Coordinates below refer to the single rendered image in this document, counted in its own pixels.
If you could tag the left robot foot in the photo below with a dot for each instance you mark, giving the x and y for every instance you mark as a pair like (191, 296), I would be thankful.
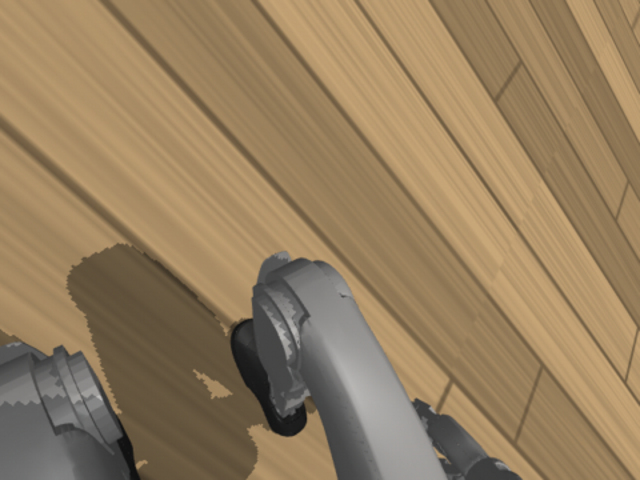
(127, 451)

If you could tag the right robot hand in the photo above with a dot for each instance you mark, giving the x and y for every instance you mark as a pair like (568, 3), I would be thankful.
(451, 440)

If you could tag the right robot arm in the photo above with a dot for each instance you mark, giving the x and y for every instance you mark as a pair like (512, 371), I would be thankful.
(491, 469)

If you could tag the right robot foot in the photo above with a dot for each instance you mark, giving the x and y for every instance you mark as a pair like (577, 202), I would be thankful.
(245, 354)

